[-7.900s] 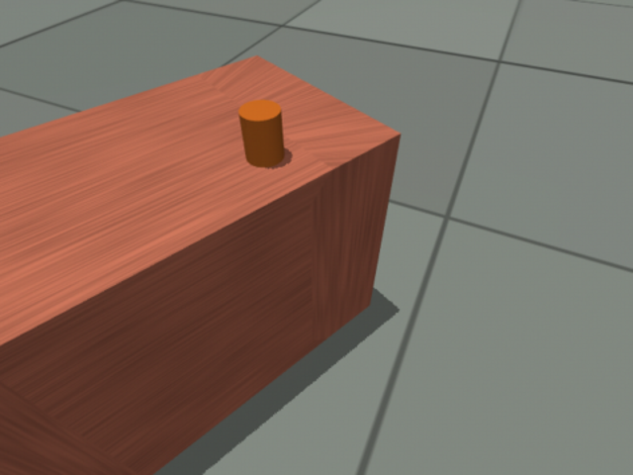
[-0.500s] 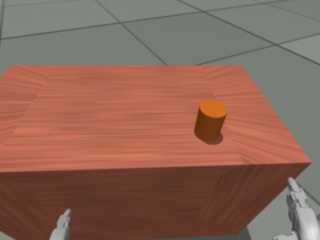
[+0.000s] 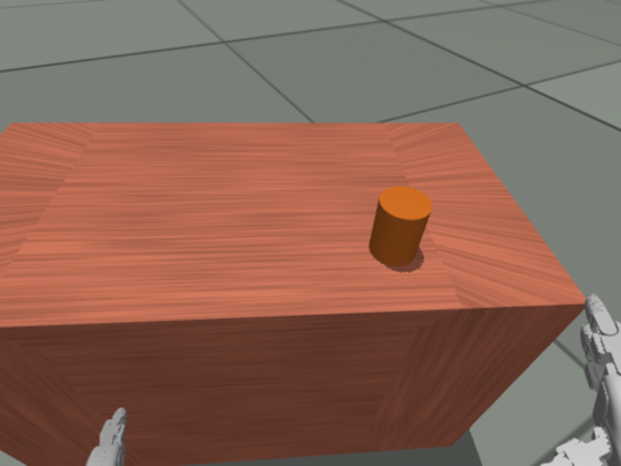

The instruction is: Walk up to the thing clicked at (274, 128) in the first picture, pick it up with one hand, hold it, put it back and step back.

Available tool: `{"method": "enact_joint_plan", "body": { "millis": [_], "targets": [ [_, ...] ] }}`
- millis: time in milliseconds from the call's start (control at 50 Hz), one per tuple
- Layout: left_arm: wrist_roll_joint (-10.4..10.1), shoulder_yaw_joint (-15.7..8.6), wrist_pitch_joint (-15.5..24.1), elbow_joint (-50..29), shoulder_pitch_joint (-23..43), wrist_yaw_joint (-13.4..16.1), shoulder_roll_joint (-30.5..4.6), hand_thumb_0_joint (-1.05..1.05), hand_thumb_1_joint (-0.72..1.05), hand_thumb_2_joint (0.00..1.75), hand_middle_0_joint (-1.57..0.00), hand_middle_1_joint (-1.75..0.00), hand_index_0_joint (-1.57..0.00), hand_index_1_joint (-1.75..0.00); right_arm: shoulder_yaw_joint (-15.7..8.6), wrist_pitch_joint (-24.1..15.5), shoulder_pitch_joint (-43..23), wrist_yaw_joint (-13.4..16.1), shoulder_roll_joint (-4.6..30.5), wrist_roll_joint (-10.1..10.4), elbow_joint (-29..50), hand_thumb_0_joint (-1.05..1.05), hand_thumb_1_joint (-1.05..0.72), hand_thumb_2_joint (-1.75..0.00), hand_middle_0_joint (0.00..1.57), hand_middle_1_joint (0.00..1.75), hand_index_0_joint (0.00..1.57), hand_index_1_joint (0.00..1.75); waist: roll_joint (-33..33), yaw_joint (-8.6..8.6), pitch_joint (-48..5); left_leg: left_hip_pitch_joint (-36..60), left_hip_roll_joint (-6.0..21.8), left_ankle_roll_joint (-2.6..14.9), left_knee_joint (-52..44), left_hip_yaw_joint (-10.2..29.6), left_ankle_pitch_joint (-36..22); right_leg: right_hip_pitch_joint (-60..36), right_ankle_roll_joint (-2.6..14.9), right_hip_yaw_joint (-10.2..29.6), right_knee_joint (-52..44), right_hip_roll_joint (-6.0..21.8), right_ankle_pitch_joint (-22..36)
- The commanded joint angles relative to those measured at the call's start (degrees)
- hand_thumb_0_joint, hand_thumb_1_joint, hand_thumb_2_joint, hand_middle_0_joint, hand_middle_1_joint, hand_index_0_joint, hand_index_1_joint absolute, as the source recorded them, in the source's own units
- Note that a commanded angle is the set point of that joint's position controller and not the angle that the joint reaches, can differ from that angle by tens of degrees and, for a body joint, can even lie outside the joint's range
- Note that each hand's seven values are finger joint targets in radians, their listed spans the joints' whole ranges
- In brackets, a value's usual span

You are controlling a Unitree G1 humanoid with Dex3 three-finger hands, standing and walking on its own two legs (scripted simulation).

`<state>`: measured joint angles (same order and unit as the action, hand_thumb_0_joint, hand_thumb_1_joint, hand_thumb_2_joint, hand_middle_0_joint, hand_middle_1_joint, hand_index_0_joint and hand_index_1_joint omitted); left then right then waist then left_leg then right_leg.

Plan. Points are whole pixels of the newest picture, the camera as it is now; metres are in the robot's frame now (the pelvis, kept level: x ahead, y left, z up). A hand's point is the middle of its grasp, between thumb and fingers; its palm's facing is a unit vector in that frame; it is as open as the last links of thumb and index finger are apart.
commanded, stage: rise first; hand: right
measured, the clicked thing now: (398, 227) +0.51 -0.16 +0.03
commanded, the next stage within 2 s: go down in 0.60 s
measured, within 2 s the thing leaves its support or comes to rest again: neither
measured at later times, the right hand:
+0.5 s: hand (570, 389) +0.18 -0.24 +0.13, palm faces +0.31 +0.85 -0.43, open 17.6 cm
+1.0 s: hand (580, 364) +0.20 -0.25 +0.14, palm faces +0.35 +0.87 -0.36, open 17.5 cm
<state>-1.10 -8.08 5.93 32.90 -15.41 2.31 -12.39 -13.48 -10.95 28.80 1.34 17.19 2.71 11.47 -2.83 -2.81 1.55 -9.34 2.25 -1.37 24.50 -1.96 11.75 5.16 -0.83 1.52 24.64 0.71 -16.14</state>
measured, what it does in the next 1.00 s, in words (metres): stands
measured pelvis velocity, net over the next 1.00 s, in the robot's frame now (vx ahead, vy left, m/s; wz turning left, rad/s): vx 0.00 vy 0.01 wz -0.01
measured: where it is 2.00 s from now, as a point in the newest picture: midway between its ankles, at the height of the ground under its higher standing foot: outside the picture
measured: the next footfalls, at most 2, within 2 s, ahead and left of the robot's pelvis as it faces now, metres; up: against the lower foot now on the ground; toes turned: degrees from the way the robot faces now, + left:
none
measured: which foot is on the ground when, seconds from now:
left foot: down 0.00-1.00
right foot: down 0.00-1.00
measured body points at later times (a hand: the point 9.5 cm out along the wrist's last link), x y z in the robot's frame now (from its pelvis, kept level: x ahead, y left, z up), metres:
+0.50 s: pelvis -0.01 +0.01 +0.00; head -0.01 +0.03 +0.45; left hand +0.15 +0.27 -0.09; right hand +0.16 -0.28 +0.15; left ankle +0.02 +0.13 -0.74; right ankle -0.03 -0.13 -0.74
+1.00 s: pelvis +0.00 +0.01 +0.00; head -0.02 +0.03 +0.45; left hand +0.16 +0.28 -0.09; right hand +0.17 -0.29 +0.16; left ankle +0.02 +0.13 -0.74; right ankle -0.03 -0.13 -0.74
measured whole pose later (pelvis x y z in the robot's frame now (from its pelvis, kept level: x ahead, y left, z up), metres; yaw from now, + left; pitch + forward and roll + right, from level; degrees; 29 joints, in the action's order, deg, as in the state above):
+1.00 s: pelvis +0.00 +0.01 +0.00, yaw -1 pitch -3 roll +0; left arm -0.5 -9.7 6.7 40.2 -11.5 2.8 -12.9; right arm -21.8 -16.9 21.0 -4.2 17.8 4.9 9.9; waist -2.4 -2.1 0.0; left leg -10.8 2.0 -0.8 26.4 -2.7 12.5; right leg 6.6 -1.4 2.2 26.1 1.1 -16.4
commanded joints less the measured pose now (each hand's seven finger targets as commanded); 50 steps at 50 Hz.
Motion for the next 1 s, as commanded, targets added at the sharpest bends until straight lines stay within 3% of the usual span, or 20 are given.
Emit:
{"method": "enact_joint_plan", "body": {
  "millis": [0, 60, 100, 160, 220, 260, 340, 380, 460, 660, 680, 700, 720, 740, 780, 800, 820, 860, 920, 980],
  "targets": [
    [0.04, -3.75, 3.72, -9.53, 3.8, 0.28, -8.32, 0.0, -0.56, 0.05, -0.05, -0.04, -0.05, -0.05, -7.57, -4.39, -3.96, 0.51, 10.54, 0.32, 12.83, 0.0, 0.6, -0.03, 0.04, 0.06, 0.04, 0.06, 1.15, 0.52, -2.1, 3.28, -1.56, 1.38, -3.31, -2.97, -4.69, 4.85, 1.06, -2.62, -5.18, -1.0, 9.72],
    [-0.14, -2.75, 3.64, -5.06, 2.55, -0.16, -6.35, 0.0, -0.56, 0.05, -0.05, -0.04, -0.05, -0.05, -7.73, -4.99, -3.71, 0.13, 10.26, 0.69, 13.05, 0.0, 0.6, -0.03, 0.04, 0.06, 0.05, 0.06, 0.09, 0.2, 0.66, 2.24, -1.32, 1.26, -3.8, -2.7, -3.42, 6.23, 1.36, -3.09, -5.11, -1.46, 7.88],
    [0.15, -4.91, 4.18, -7.03, 5.74, 0.09, -8.57, 0.0, -0.57, 0.05, -0.05, -0.04, -0.04, -0.05, -8.96, -5.28, -4.79, 0.3, 11.2, 0.54, 14.2, 0.0, 0.6, -0.03, 0.04, 0.06, 0.04, 0.06, 0.52, 0.67, -2.12, 2.97, -1.17, 1.22, -3.8, -2.57, -4.0, 5.13, 1.4, -2.9, -4.71, -1.52, 8.41],
    [0.02, -1.16, 4.49, -6.45, 6.42, -0.33, -5.29, 0.0, -0.56, 0.05, -0.05, -0.05, -0.05, -0.05, -7.8, -6.1, -5.25, 0.12, 10.03, 0.49, 14.68, 0.0, 0.6, -0.04, 0.04, 0.06, 0.05, 0.06, 0.23, -0.22, -0.91, 2.72, -1.37, 1.37, -3.81, -2.67, -1.77, 6.15, 1.29, -2.76, -5.19, -1.41, 6.52],
    [0.24, -5.27, 5.06, -7.8, 6.5, 0.42, -9.7, 0.0, -0.57, 0.06, -0.05, -0.05, -0.04, -0.06, -9.58, -6.63, -5.42, 0.46, 11.48, 0.47, 14.2, 0.0, 0.59, -0.04, 0.04, 0.06, 0.05, 0.06, 2.61, 0.48, -3.29, 3.58, -1.32, 1.21, -3.65, -2.77, -3.0, 4.78, 1.4, -2.56, -4.89, -1.22, 7.79],
    [0.28, -2.24, 4.91, -6.83, 6.06, 0.11, -6.38, 0.0, -0.57, 0.06, -0.05, -0.05, -0.05, -0.06, -9.53, -7.04, -5.96, 0.36, 11.38, 0.38, 14.36, 0.0, 0.59, -0.04, 0.04, 0.06, 0.05, 0.06, 1.9, -0.14, -2.64, 3.73, -1.15, 1.09, -3.79, -2.53, -3.46, 5.43, 1.51, -2.76, -4.5, -1.61, 8.09],
    [0.15, -1.97, 4.95, -7.26, 6.35, 0.07, -6.12, 0.0, -0.57, 0.07, -0.05, -0.05, -0.04, -0.06, -9.56, -7.73, -5.41, 0.18, 11.04, 0.47, 14.34, 0.0, 0.6, -0.04, 0.04, 0.06, 0.05, 0.06, 2.07, -0.45, -1.78, 3.43, -1.16, 1.03, -4.26, -2.62, -0.99, 5.81, 1.58, -2.87, -5.09, -1.7, 6.08],
    [0.06, -4.46, 4.9, -5.91, 4.79, 0.24, -8.25, 0.0, -0.57, 0.07, -0.05, -0.05, -0.04, -0.06, -10.82, -7.82, -4.37, 0.25, 11.78, 0.65, 13.75, 0.0, 0.61, -0.04, 0.04, 0.06, 0.05, 0.06, 1.71, -0.63, -1.43, 3.54, -1.26, 1.14, -4.08, -2.81, -2.16, 6.17, 1.38, -2.82, -5.19, -1.57, 7.22],
    [-0.06, -2.29, 4.92, -6.61, 5.25, -0.22, -6.24, 0.0, -0.57, 0.07, -0.05, -0.05, -0.04, -0.06, -9.83, -8.48, -4.38, -0.16, 10.92, 0.71, 16.3, 0.0, 0.59, -0.05, 0.04, 0.06, 0.05, 0.06, 0.96, -0.37, -2.51, 3.8, -1.33, 1.31, -3.62, -2.74, -4.34, 5.17, 1.29, -2.83, -4.91, -1.5, 9.21],
    [0.08, -3.84, 4.82, -4.48, 6.27, -0.02, -7.14, 0.0, -0.57, 0.09, -0.05, -0.06, -0.04, -0.07, -11.32, -8.94, -4.08, -0.15, 12.25, 0.7, 17.87, 0.0, 0.58, -0.05, 0.04, 0.06, 0.05, 0.06, 0.3, -0.55, -3.23, 3.9, -1.29, 1.31, -2.93, -2.8, -6.94, 4.6, 1.11, -2.55, -4.15, -1.41, 12.14],
    [0.12, -3.2, 4.81, -5.22, 5.61, -0.09, -6.77, 0.0, -0.49, 0.01, -0.05, -0.06, -0.07, -0.04, -10.76, -8.95, -4.32, -0.22, 11.87, 0.67, 17.92, 0.0, 0.5, -0.04, 0.05, 0.05, 0.05, 0.05, 1.04, -0.12, -2.84, 3.69, -1.4, 1.26, -2.97, -2.93, -6.86, 4.47, 1.18, -2.54, -4.19, -1.25, 12.12],
    [1.57, -0.94, 5.34, -6.35, 8.28, -0.75, -3.62, 0.0, -0.57, 0.09, -0.06, -0.06, -0.05, -0.08, -7.6, -11.04, -5.9, -1.01, 5.52, -0.01, 21.06, 0.0, 0.49, -0.07, 0.05, 0.06, 0.05, 0.06, 3.8, 0.99, -7.45, 3.22, -2.31, 0.54, -1.43, -2.76, -7.7, 2.9, 1.19, -1.42, -2.86, -1.1, 11.86],
    [0.09, -7.04, 4.81, -6.08, 5.58, 0.39, -10.17, 0.0, -0.5, 0.01, -0.05, -0.05, -0.06, -0.04, -14.69, -9.18, -3.81, 0.08, 14.82, 0.75, 14.73, 0.0, 0.45, -0.05, 0.05, 0.05, 0.05, 0.05, 1.53, -0.32, -3.13, 4.11, -1.09, 1.1, -3.1, -2.86, -6.71, 4.73, 1.25, -2.68, -4.08, -1.43, 11.65],
    [1.57, -2.18, 5.04, -6.79, 6.33, -0.62, -5.5, 0.0, -0.55, 0.05, -0.05, -0.05, -0.04, -0.06, -10.76, -11.07, -4.68, -0.75, 8.02, -0.05, 18.23, 0.0, 0.53, -0.02, 0.05, 0.05, 0.05, 0.05, 4.98, 0.89, -5.9, 3.0, -2.18, 0.33, -2.19, -2.81, -6.12, 3.88, 1.35, -1.6, -3.43, -1.32, 10.01],
    [1.51, -7.26, 4.8, -6.9, 5.76, 0.13, -10.49, 0.0, -0.55, 0.04, -0.05, -0.05, -0.04, -0.05, -15.29, -11.41, -5.09, -0.85, 12.37, 0.26, 13.48, 0.0, 0.55, -0.02, 0.05, 0.05, 0.05, 0.05, 4.83, 0.65, -5.44, 2.94, -1.93, 0.23, -2.2, -2.59, -6.24, 4.29, 1.45, -1.61, -3.28, -1.54, 9.66],
    [1.28, -7.65, 4.76, -5.86, 5.58, 0.12, -10.46, 0.0, -0.54, 0.04, -0.05, -0.05, -0.04, -0.05, -14.07, -11.11, -5.22, -1.41, 10.8, 0.83, 11.72, 0.0, 0.55, -0.01, 0.05, 0.05, 0.05, 0.05, 4.96, 1.45, -4.34, 2.38, -1.94, 0.17, -2.05, -2.61, -6.97, 4.16, 1.44, -1.56, -3.17, -1.44, 10.13],
    [1.33, -6.59, 4.43, -4.8, 5.35, 0.1, -9.08, 0.0, -0.55, 0.04, -0.05, -0.05, -0.04, -0.05, -12.65, -11.15, -9.19, -1.92, 9.81, 1.32, 14.33, 0.0, 0.55, -0.02, 0.05, 0.05, 0.05, 0.05, 3.01, 1.68, -4.74, 1.72, -1.81, 0.32, -2.12, -2.38, -6.86, 3.69, 1.38, -1.61, -3.26, -1.63, 9.84],
    [0.94, -4.89, 4.23, -3.25, 8.07, 0.39, -7.47, 0.0, -0.55, 0.04, -0.05, -0.04, -0.04, -0.05, -14.57, -10.15, -9.83, -2.94, 11.13, 2.48, 10.44, 0.0, 0.56, -0.02, 0.05, 0.05, 0.06, 0.05, 1.93, 0.97, -1.26, 0.49, -1.66, 0.34, -2.41, -2.28, -5.95, 5.77, 1.42, -1.68, -3.43, -1.73, 8.89],
    [0.63, -0.44, 3.89, -0.73, 11.14, 0.36, -3.14, 0.0, -0.55, 0.04, -0.05, -0.04, -0.04, -0.05, -13.68, -9.31, -16.29, -5.25, 11.96, 3.06, 10.81, 0.0, 0.56, -0.02, 0.05, 0.05, 0.05, 0.05, -0.08, 1.11, -1.28, -0.31, -1.34, 0.42, -3.18, -1.62, -2.93, 7.07, 1.55, -1.71, -3.67, -2.05, 5.51],
    [0.73, -1.35, 4.15, -2.42, 12.55, 1.57, -6.38, 0.0, -0.54, 0.03, -0.05, -0.04, -0.05, -0.04, -16.71, -7.81, -20.68, -7.46, 16.68, 3.71, 7.7, 0.0, 0.56, -0.02, 0.05, 0.05, 0.05, 0.05, -0.01, 1.63, -5.29, 1.67, -1.28, 0.28, -2.86, -1.33, -6.16, 5.45, 1.47, -1.6, -3.18, -2.0, 7.79]
  ]
}}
